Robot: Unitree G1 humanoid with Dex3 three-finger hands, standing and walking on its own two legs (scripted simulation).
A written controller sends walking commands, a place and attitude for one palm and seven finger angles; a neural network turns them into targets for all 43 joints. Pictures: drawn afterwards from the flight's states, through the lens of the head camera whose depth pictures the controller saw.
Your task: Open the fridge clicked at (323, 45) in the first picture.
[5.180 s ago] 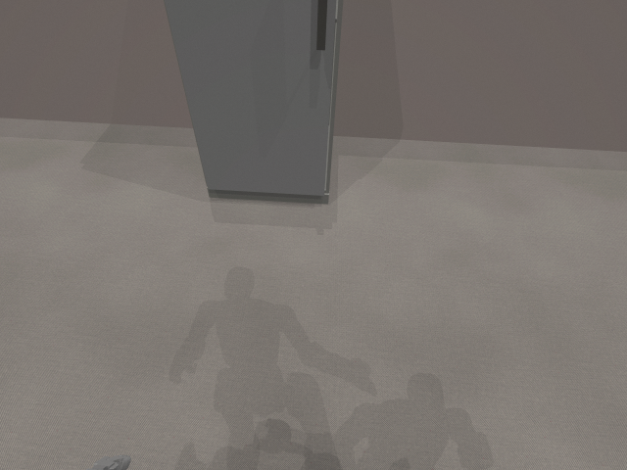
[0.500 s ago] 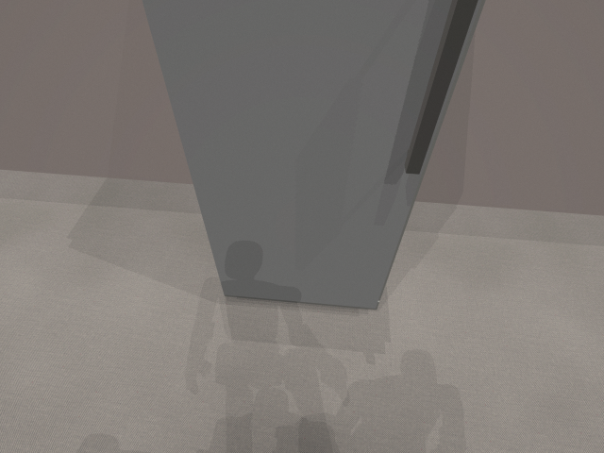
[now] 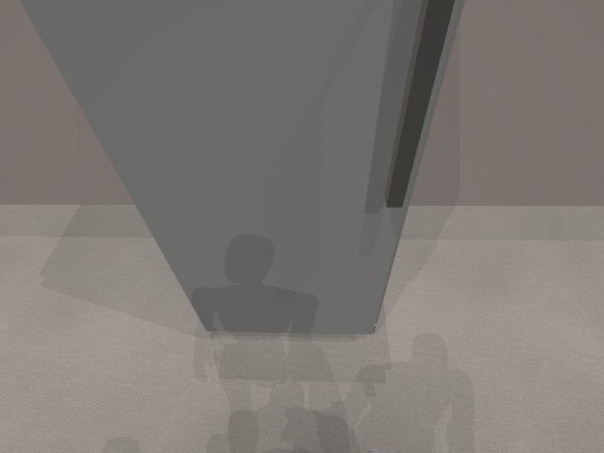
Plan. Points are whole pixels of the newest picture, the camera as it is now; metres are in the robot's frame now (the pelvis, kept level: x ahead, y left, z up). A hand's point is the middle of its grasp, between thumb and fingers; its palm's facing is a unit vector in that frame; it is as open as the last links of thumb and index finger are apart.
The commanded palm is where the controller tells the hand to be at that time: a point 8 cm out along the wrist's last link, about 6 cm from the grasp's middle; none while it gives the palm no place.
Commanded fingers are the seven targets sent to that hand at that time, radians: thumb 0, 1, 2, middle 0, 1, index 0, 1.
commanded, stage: come to a stop and stand still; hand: right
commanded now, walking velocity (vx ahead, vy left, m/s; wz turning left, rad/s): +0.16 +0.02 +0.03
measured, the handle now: (416, 74) +0.53 -0.14 +0.23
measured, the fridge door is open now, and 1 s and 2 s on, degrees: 0 0 0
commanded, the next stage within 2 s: look again from close up in 1.84 s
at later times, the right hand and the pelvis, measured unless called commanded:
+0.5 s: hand out of the picture +0.14 -0.18 -0.15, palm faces +0.00 +0.97 -0.25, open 7.4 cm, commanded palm none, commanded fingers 0.00 -0.90 -0.90 0.20 0.30 0.20 0.30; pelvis +0.06 +0.01 +0.01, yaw +1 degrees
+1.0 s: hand out of the picture +0.04 -0.20 -0.16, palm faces +0.01 +0.98 -0.18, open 7.4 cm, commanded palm none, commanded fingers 0.00 -0.90 -0.90 0.20 0.30 0.20 0.30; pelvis +0.03 -0.02 +0.02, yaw +1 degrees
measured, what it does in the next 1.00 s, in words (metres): steps on the spot: left foot, then right foot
